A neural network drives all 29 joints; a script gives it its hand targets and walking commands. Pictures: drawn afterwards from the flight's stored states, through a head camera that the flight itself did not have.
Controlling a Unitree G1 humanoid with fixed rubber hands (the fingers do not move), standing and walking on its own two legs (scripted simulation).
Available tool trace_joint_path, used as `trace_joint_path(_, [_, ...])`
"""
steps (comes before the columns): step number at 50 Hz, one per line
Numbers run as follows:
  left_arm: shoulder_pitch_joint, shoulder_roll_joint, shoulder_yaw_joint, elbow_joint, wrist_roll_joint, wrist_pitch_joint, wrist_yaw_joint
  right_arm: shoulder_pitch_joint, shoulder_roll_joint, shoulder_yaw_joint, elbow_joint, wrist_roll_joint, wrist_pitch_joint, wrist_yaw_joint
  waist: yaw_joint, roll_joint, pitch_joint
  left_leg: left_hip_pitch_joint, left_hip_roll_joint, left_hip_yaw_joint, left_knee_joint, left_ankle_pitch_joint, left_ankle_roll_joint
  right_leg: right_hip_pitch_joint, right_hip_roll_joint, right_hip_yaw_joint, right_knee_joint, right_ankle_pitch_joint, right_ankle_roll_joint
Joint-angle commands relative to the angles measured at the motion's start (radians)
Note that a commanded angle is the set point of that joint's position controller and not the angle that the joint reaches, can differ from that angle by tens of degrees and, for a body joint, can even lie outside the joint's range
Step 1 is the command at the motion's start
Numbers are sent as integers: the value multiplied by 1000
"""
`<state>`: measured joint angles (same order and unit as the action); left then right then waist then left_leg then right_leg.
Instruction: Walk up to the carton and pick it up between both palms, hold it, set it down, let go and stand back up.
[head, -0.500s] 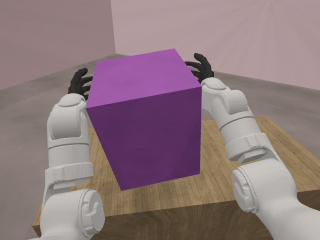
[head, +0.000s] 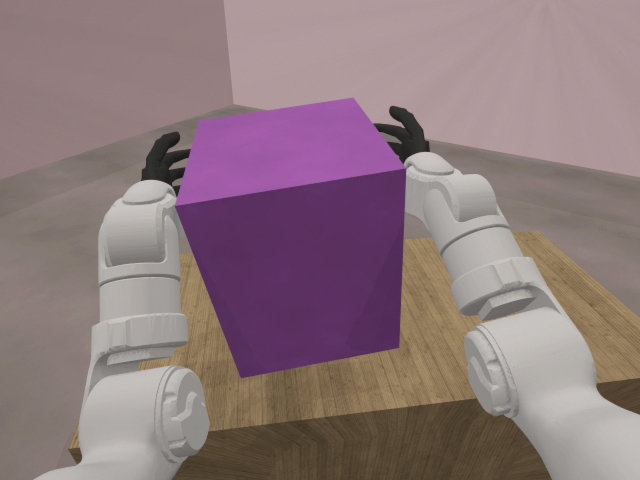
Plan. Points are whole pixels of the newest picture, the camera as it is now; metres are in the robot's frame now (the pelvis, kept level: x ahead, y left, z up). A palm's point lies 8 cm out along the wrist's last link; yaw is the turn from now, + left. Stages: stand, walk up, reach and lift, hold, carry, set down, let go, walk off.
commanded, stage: hold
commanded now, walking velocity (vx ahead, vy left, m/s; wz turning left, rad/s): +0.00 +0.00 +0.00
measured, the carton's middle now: (298, 233) +0.37 +0.00 +0.21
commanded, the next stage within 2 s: none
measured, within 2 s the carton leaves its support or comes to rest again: neither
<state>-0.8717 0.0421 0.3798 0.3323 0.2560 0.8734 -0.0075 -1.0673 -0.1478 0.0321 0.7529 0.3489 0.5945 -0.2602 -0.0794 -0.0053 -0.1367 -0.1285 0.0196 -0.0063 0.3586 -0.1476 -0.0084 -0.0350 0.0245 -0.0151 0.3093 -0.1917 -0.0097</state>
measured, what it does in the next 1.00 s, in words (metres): stands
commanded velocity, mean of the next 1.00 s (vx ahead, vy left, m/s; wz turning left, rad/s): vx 0.00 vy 0.00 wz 0.00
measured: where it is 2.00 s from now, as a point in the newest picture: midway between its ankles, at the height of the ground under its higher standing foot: outside the picture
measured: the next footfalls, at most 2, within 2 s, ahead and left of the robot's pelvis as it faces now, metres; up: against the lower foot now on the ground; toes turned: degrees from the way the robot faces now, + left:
none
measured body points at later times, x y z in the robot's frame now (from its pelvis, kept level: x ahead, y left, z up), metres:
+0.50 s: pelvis +0.00 +0.00 +0.00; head -0.09 +0.01 +0.44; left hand +0.38 +0.16 +0.27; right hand +0.39 -0.13 +0.30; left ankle +0.04 +0.12 -0.75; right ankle -0.01 -0.11 -0.75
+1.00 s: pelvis +0.00 +0.00 +0.00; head -0.09 +0.01 +0.44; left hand +0.38 +0.16 +0.28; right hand +0.39 -0.13 +0.30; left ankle +0.04 +0.12 -0.75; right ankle -0.01 -0.11 -0.75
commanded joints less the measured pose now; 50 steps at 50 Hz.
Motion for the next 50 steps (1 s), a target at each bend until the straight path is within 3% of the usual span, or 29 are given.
trace_joint_path(1, [-839,-535,-435,-178,-197,-98,-140,-708,695,216,-326,166,-20,102,-2,39,-388,182,-56,5,-5,190,-28,21,52,-5,-28,221,74])
trace_joint_path(3, [-814,-536,-444,-186,-206,-94,-133,-679,678,225,-317,166,-20,98,-13,50,-360,178,-55,2,5,219,-39,17,52,-5,-24,262,67])
trace_joint_path(5, [-805,-515,-422,-164,-187,-87,-137,-645,664,213,-290,158,-9,94,-16,43,-325,163,-54,3,-6,202,-35,18,48,0,-29,244,70])
trace_joint_path(6, [-808,-515,-439,-201,-185,-87,-137,-631,661,206,-272,159,-5,93,-18,66,-308,153,-50,4,-16,196,-38,-3,47,0,-30,224,76])
trace_joint_path(7, [-794,-523,-428,-169,-177,-82,-140,-629,664,211,-277,151,-2,96,-6,61,-297,144,-52,2,-17,185,-43,-6,51,-11,-35,202,72])
trace_joint_path(8, [-791,-520,-430,-178,-179,-76,-143,-658,683,219,-308,169,-1,95,-11,37,-316,151,-54,0,-8,187,-43,3,48,-1,-29,219,72])
trace_joint_path(10, [-804,-521,-431,-186,-180,-72,-145,-653,678,220,-306,166,6,91,-15,47,-303,149,-58,5,-10,181,-38,0,40,-3,-31,230,74])
trace_joint_path(14, [-816,-518,-435,-197,-191,-79,-151,-685,701,242,-347,174,2,88,-1,17,-350,157,-59,3,-5,187,-30,32,45,-8,-25,257,78])
trace_joint_path(16, [-807,-529,-443,-210,-194,-77,-145,-661,682,235,-336,172,2,87,-11,53,-348,167,-55,-5,7,228,-34,31,49,-3,-23,279,71])
trace_joint_path(17, [-799,-513,-438,-197,-184,-73,-148,-662,677,244,-332,184,6,86,-9,43,-353,179,-56,4,4,233,-41,33,49,-1,-21,287,77])
trace_joint_path(18, [-775,-510,-427,-199,-179,-71,-149,-647,675,234,-328,183,8,85,-1,41,-335,172,-55,4,1,234,-41,28,52,2,-26,283,77])
trace_joint_path(20, [-795,-511,-435,-212,-178,-67,-154,-628,679,218,-306,171,16,85,-23,54,-326,169,-57,1,-12,186,-43,4,44,2,-30,232,73])
trace_joint_path(22, [-801,-517,-417,-157,-168,-68,-158,-651,661,200,-276,159,19,92,-9,63,-269,120,-46,0,-36,127,-33,-17,40,-4,-48,155,67])
trace_joint_path(23, [-808,-516,-424,-147,-167,-66,-157,-647,649,187,-260,152,16,94,-27,57,-263,113,-49,-3,-40,109,-30,-15,37,3,-46,140,68])
trace_joint_path(24, [-801,-521,-416,-147,-167,-69,-157,-652,674,197,-272,160,14,97,-12,57,-268,120,-47,6,-31,114,-38,-14,41,-1,-39,144,64])
trace_joint_path(25, [-812,-531,-425,-141,-170,-69,-156,-661,658,184,-252,152,12,103,-19,76,-264,117,-42,3,-38,123,-39,-18,40,3,-47,136,63])
trace_joint_path(26, [-815,-523,-424,-135,-176,-73,-154,-679,661,194,-258,151,6,105,-8,71,-291,121,-46,0,-33,138,-38,11,40,5,-41,158,61])
trace_joint_path(28, [-846,-540,-458,-190,-202,-86,-142,-682,669,201,-282,169,-5,105,-27,83,-352,154,-50,-8,-4,199,-47,4,43,3,-31,211,60])
trace_joint_path(30, [-837,-529,-456,-207,-213,-95,-137,-658,686,224,-303,177,-2,104,-26,49,-371,180,-52,-3,4,230,-50,8,47,-11,-31,248,68])
trace_joint_path(31, [-829,-535,-454,-210,-203,-93,-135,-669,682,219,-306,175,0,102,-11,55,-361,177,-52,-3,3,234,-47,-2,48,-8,-34,243,67])
trace_joint_path(32, [-826,-521,-435,-168,-193,-91,-134,-677,671,227,-313,175,0,97,-19,33,-355,166,-61,-6,-3,199,-39,11,43,2,-31,241,77])
trace_joint_path(33, [-814,-511,-422,-171,-189,-92,-135,-676,684,235,-307,171,0,96,-1,27,-348,165,-61,2,-9,183,-34,2,47,-5,-35,235,77])
trace_joint_path(36, [-807,-513,-411,-155,-174,-84,-137,-660,681,217,-271,172,10,101,11,54,-312,138,-52,-1,-20,149,-31,-12,38,6,-44,180,71])
trace_joint_path(39, [-799,-520,-405,-121,-177,-76,-146,-672,674,206,-299,158,2,97,0,24,-314,142,-51,2,-18,147,-23,0,43,1,-42,197,74])
trace_joint_path(40, [-798,-525,-406,-137,-183,-75,-146,-703,666,222,-313,169,0,94,10,34,-330,148,-52,0,-4,179,-24,10,42,14,-37,216,67])
trace_joint_path(41, [-801,-531,-423,-162,-182,-77,-145,-679,677,214,-299,171,3,93,-9,35,-336,163,-54,1,-9,183,-31,0,50,6,-37,211,67])
trace_joint_path(44, [-854,-528,-441,-167,-204,-86,-138,-677,679,206,-285,175,8,97,-23,48,-362,171,-55,-5,-2,174,-42,-6,42,1,-37,201,66])
trace_joint_path(48, [-839,-522,-431,-168,-204,-92,-137,-676,684,212,-296,182,13,94,-17,34,-356,160,-56,-5,-9,170,-34,1,44,1,-40,214,72])
trace_joint_path(50, [-843,-529,-431,-167,-195,-92,-137,-676,679,211,-287,188,11,93,-13,60,-344,160,-53,-11,-4,184,-42,-2,46,10,-39,222,69])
